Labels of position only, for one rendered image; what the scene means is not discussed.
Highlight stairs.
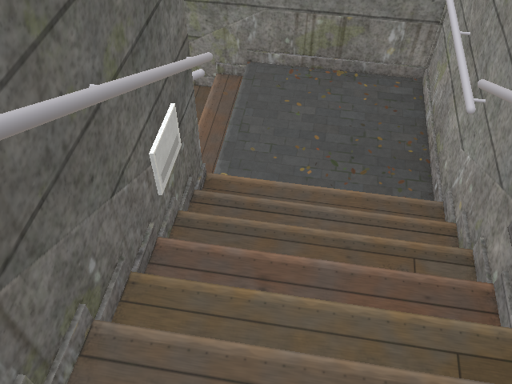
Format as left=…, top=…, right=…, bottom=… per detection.
left=194, top=74, right=243, bottom=174
left=67, top=173, right=512, bottom=384

